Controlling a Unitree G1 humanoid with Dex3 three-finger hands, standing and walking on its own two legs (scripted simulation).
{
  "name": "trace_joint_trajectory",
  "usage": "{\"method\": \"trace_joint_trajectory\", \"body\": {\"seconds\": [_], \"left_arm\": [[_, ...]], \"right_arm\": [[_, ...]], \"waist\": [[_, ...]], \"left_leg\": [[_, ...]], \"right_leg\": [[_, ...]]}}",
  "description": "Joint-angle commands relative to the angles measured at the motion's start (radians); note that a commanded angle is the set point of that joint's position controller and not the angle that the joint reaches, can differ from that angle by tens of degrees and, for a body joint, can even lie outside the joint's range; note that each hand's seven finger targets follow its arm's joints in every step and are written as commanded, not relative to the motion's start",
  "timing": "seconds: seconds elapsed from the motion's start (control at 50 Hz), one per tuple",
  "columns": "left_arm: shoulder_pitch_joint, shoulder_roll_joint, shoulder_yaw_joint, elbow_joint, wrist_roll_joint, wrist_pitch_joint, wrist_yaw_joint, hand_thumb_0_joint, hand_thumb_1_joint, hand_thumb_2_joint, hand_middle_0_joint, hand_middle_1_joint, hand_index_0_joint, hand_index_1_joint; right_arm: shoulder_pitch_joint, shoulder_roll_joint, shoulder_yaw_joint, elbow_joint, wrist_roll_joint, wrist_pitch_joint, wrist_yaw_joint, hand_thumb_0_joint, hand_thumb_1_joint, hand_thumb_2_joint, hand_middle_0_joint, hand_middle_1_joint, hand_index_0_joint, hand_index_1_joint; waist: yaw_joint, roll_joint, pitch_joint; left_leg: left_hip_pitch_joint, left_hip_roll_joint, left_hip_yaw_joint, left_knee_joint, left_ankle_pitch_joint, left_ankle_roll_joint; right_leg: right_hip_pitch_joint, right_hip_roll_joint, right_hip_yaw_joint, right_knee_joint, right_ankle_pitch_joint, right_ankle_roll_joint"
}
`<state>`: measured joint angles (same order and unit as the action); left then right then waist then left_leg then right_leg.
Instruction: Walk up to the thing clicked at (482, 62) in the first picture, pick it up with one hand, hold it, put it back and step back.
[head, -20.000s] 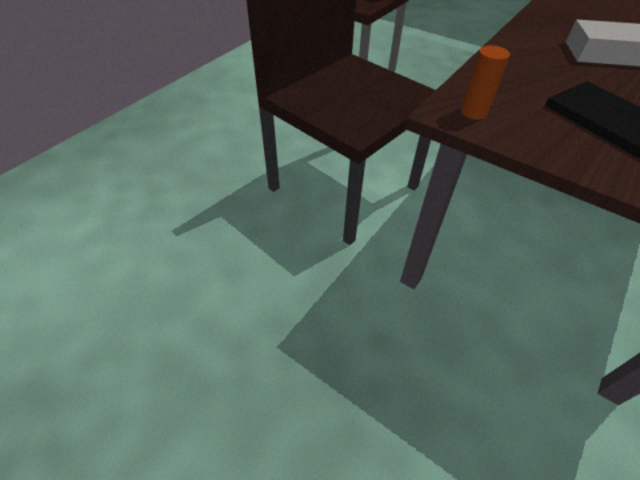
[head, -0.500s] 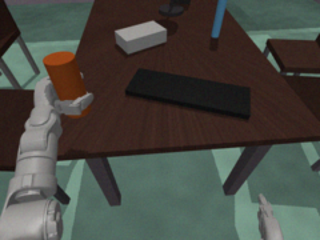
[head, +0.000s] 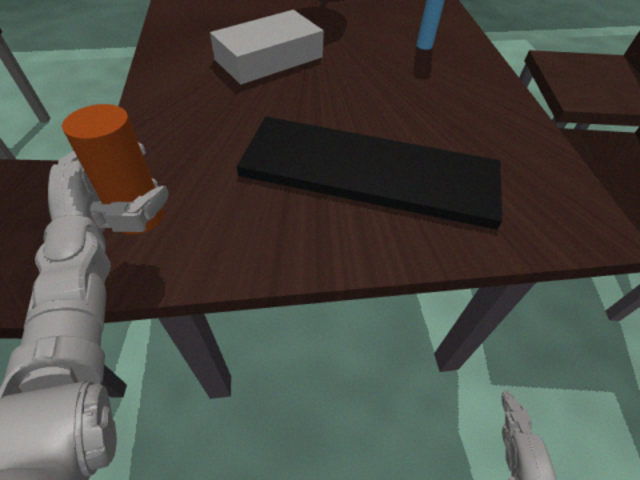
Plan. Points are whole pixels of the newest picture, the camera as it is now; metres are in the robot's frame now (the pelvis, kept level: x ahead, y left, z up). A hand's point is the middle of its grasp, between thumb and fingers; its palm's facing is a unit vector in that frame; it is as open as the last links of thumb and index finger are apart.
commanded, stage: crouch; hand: left
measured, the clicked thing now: (119, 174) +0.44 +0.23 +0.14
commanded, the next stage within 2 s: lower in 0.12 s
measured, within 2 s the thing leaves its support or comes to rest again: rests again in 0.98 s
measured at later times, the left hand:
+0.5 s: hand (138, 210) +0.45 +0.24 +0.06, palm faces +0.27 -0.96 -0.02, open 8.9 cm
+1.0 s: hand (148, 224) +0.46 +0.24 +0.02, palm faces +0.24 -0.97 -0.02, open 8.9 cm
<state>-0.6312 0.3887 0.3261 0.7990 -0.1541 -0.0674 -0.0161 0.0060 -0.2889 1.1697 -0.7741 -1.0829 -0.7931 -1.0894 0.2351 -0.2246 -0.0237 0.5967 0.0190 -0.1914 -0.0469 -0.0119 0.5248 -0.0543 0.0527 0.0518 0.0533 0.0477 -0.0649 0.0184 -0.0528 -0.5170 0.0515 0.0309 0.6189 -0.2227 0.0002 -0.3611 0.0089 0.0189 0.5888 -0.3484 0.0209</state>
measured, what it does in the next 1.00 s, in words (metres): stands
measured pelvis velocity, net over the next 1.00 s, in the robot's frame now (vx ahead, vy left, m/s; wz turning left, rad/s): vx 0.00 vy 0.01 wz -0.01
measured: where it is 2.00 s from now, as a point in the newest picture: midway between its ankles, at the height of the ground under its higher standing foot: outside the picture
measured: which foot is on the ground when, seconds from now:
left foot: down 0.00-1.00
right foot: down 0.00-1.00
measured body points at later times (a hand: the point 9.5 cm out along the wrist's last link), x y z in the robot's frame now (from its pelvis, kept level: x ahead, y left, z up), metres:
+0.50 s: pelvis +0.00 +0.00 -0.02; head +0.07 +0.01 +0.43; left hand +0.43 +0.29 +0.07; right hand +0.16 -0.25 -0.09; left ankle +0.05 +0.12 -0.73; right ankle -0.03 -0.14 -0.73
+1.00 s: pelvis +0.00 +0.01 -0.04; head +0.09 +0.03 +0.40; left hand +0.44 +0.29 +0.03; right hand +0.15 -0.24 -0.09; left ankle +0.05 +0.12 -0.73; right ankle -0.03 -0.14 -0.73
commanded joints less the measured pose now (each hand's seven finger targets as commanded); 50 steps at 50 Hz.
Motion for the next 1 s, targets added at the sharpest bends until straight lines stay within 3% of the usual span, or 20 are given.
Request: {"method": "trace_joint_trajectory", "body": {"seconds": [0.0,0.04,0.08,0.18,0.2,0.22,0.24,0.32,0.4,0.42,0.52,0.58,0.62,0.66,0.7,0.76,0.86,0.94,0.96,0.98], "left_arm": [[-0.537,0.302,0.073,-0.319,-0.022,-0.140,0.003,0.000,0.254,1.356,-1.364,-1.487,-1.380,-1.493],[-0.495,0.292,0.068,-0.243,-0.019,-0.146,0.001,0.000,0.242,1.353,-1.364,-1.484,-1.380,-1.491],[-0.552,0.302,0.066,-0.304,-0.016,-0.166,-0.001,0.000,0.248,1.337,-1.358,-1.471,-1.373,-1.478],[-0.500,0.301,0.064,-0.243,-0.017,-0.177,-0.010,0.000,0.281,1.325,-1.348,-1.450,-1.361,-1.458],[-0.520,0.295,0.058,-0.275,-0.018,-0.183,-0.015,0.000,0.270,1.322,-1.331,-1.440,-1.342,-1.449],[-0.555,0.311,0.062,-0.318,-0.021,-0.186,-0.016,0.000,0.243,1.298,-1.351,-1.447,-1.359,-1.459],[-0.455,0.283,0.067,-0.170,-0.018,-0.171,-0.012,0.000,0.239,1.304,-1.349,-1.450,-1.358,-1.461],[-0.426,0.266,0.062,-0.127,-0.017,-0.193,-0.024,0.000,0.230,1.293,-1.344,-1.439,-1.351,-1.452],[-0.480,0.304,0.083,-0.164,-0.013,-0.231,-0.022,0.000,0.258,1.293,-1.336,-1.431,-1.341,-1.445],[-0.521,0.337,0.108,-0.221,-0.017,-0.247,-0.022,0.000,0.244,1.285,-1.339,-1.431,-1.344,-1.445],[-0.552,0.318,0.087,-0.223,-0.008,-0.277,-0.022,0.000,0.206,1.266,-1.304,-1.408,-1.310,-1.420],[-0.523,0.346,0.104,-0.183,0.004,-0.290,-0.014,0.000,0.226,1.287,-1.313,-1.424,-1.321,-1.436],[-0.511,0.370,0.119,-0.156,0.011,-0.292,-0.011,0.000,0.259,1.299,-1.324,-1.436,-1.331,-1.447],[-0.495,0.332,0.105,-0.140,0.011,-0.300,-0.018,0.000,0.290,1.321,-1.339,-1.451,-1.345,-1.463],[-0.501,0.347,0.115,-0.112,0.013,-0.305,-0.021,0.000,0.294,1.316,-1.340,-1.455,-1.350,-1.463],[-0.510,0.327,0.093,-0.117,0.013,-0.311,-0.032,0.000,0.318,1.300,-1.323,-1.433,-1.335,-1.439],[-0.506,0.318,0.091,-0.087,0.008,-0.321,-0.037,0.000,0.301,1.307,-1.324,-1.440,-1.335,-1.447],[-0.517,0.349,0.107,-0.121,0.007,-0.341,-0.039,0.000,0.335,1.303,-1.306,-1.428,-1.318,-1.434],[-0.560,0.401,0.124,-0.217,0.012,-0.351,-0.035,0.000,0.353,1.291,-1.295,-1.407,-1.305,-1.414],[-0.524,0.363,0.109,-0.126,0.013,-0.343,-0.036,0.000,0.338,1.288,-1.297,-1.405,-1.306,-1.412]], "right_arm": [[-0.091,-0.135,-0.055,-0.179,0.001,-0.035,-0.011,0.000,0.529,-0.057,0.050,0.050,0.050,0.050],[-0.037,-0.130,-0.060,-0.139,-0.002,-0.015,-0.012,0.000,0.527,-0.058,0.050,0.050,0.050,0.050],[-0.097,-0.136,-0.063,-0.206,-0.003,-0.015,-0.013,0.000,0.521,-0.059,0.050,0.050,0.050,0.050],[-0.025,-0.140,-0.075,-0.130,-0.004,0.011,-0.010,0.000,0.523,-0.058,0.050,0.050,0.050,0.050],[-0.035,-0.114,-0.049,-0.165,-0.004,0.013,-0.005,0.000,0.524,-0.059,0.050,0.050,0.050,0.050],[-0.081,-0.153,-0.073,-0.240,-0.002,0.008,-0.009,0.000,0.507,-0.063,0.049,0.050,0.049,0.050],[-0.027,-0.131,-0.065,-0.182,-0.005,0.016,-0.007,0.000,0.508,-0.063,0.049,0.050,0.049,0.050],[-0.045,-0.139,-0.075,-0.194,-0.007,0.027,0.000,0.000,0.512,-0.061,0.049,0.050,0.049,0.050],[-0.025,-0.110,-0.049,-0.194,-0.010,0.039,0.013,0.000,0.512,-0.061,0.049,0.050,0.049,0.050],[-0.037,-0.152,-0.086,-0.220,-0.014,0.037,0.011,0.000,0.506,-0.063,0.049,0.050,0.049,0.050],[-0.040,-0.122,-0.041,-0.314,-0.019,0.042,0.015,0.000,0.496,-0.065,0.049,0.050,0.049,0.050],[-0.007,-0.111,-0.041,-0.322,-0.023,0.055,0.019,0.000,0.502,-0.064,0.049,0.050,0.049,0.050],[0.020,-0.164,-0.088,-0.320,-0.026,0.061,0.015,0.000,0.507,-0.063,0.049,0.050,0.049,0.050],[0.039,-0.118,-0.052,-0.304,-0.030,0.064,0.024,0.000,0.513,-0.061,0.049,0.050,0.049,0.050],[0.025,-0.141,-0.076,-0.342,-0.031,0.065,0.024,0.000,0.512,-0.060,0.049,0.050,0.049,0.050],[0.036,-0.101,-0.038,-0.360,-0.029,0.069,0.031,0.000,0.522,-0.057,0.049,0.050,0.049,0.050],[0.027,-0.126,-0.049,-0.450,-0.031,0.071,0.031,0.000,0.522,-0.058,0.049,0.050,0.049,0.050],[0.077,-0.158,-0.079,-0.453,-0.038,0.078,0.031,0.000,0.519,-0.059,0.049,0.050,0.049,0.050],[0.078,-0.165,-0.080,-0.469,-0.035,0.081,0.029,0.000,0.519,-0.058,0.049,0.050,0.049,0.050],[0.075,-0.143,-0.065,-0.482,-0.034,0.082,0.030,0.000,0.516,-0.060,0.049,0.050,0.049,0.050]], "waist": [[0.011,0.098,-0.471],[-0.005,0.069,-0.387],[-0.002,0.090,-0.473],[-0.014,0.108,-0.417],[-0.012,0.117,-0.460],[-0.013,0.115,-0.527],[-0.020,0.062,-0.443],[-0.034,0.040,-0.400],[-0.026,0.086,-0.409],[-0.027,0.097,-0.487],[-0.030,0.101,-0.592],[-0.033,0.117,-0.538],[-0.047,0.132,-0.522],[-0.040,0.127,-0.457],[-0.050,0.129,-0.476],[-0.052,0.143,-0.485],[-0.057,0.129,-0.505],[-0.057,0.147,-0.561],[-0.045,0.184,-0.623],[-0.063,0.152,-0.557]], "left_leg": [[0.424,-0.006,-0.018,-0.001,0.286,0.027],[0.371,-0.002,-0.022,-0.001,0.242,0.029],[0.400,-0.003,-0.021,0.014,0.272,0.027],[0.381,0.006,-0.028,0.030,0.270,0.025],[0.397,0.004,-0.026,0.041,0.295,0.028],[0.423,0.002,-0.025,0.050,0.315,0.028],[0.369,0.004,-0.029,0.057,0.320,0.034],[0.300,0.000,-0.023,0.085,0.286,0.044],[0.269,-0.001,-0.025,0.110,0.239,0.040],[0.297,0.004,-0.032,0.122,0.252,0.037],[0.318,0.010,-0.040,0.167,0.304,0.039],[0.265,0.008,-0.042,0.169,0.260,0.035],[0.260,0.010,-0.043,0.175,0.237,0.033],[0.205,0.010,-0.045,0.174,0.183,0.031],[0.204,0.009,-0.045,0.178,0.156,0.030],[0.197,0.012,-0.048,0.186,0.147,0.028],[0.191,0.017,-0.057,0.194,0.129,0.024],[0.212,0.019,-0.062,0.219,0.190,0.021],[0.250,0.017,-0.058,0.227,0.226,0.023],[0.214,0.013,-0.055,0.229,0.198,0.025]], "right_leg": [[-0.058,0.016,-0.042,-0.055,0.317,-0.019],[-0.092,0.019,-0.042,-0.058,0.279,-0.018],[-0.073,0.017,-0.041,-0.044,0.305,-0.019],[-0.147,0.024,-0.045,-0.024,0.281,-0.022],[-0.136,0.021,-0.042,-0.023,0.303,-0.019],[-0.102,0.020,-0.041,-0.019,0.327,-0.018],[-0.119,0.025,-0.045,-0.015,0.338,-0.013],[-0.178,0.019,-0.038,0.013,0.323,-0.008],[-0.223,0.017,-0.037,0.042,0.273,-0.012],[-0.211,0.020,-0.038,0.057,0.281,-0.014],[-0.206,0.023,-0.040,0.094,0.322,-0.013],[-0.238,0.024,-0.041,0.105,0.280,-0.018],[-0.273,0.026,-0.039,0.111,0.257,-0.020],[-0.310,0.027,-0.044,0.116,0.208,-0.023],[-0.314,0.029,-0.044,0.121,0.191,-0.026],[-0.332,0.032,-0.047,0.132,0.178,-0.028],[-0.348,0.038,-0.054,0.151,0.150,-0.031],[-0.338,0.038,-0.055,0.174,0.196,-0.031],[-0.329,0.034,-0.048,0.178,0.222,-0.028],[-0.338,0.036,-0.049,0.175,0.207,-0.026]]}}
